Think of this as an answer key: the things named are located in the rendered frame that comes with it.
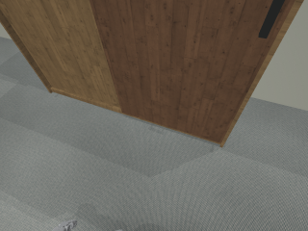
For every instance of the handle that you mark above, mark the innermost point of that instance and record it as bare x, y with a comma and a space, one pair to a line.
273, 12

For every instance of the wardrobe door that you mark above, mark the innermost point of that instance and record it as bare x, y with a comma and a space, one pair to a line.
185, 64
63, 39

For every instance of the left robot hand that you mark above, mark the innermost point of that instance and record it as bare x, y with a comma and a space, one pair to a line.
66, 225

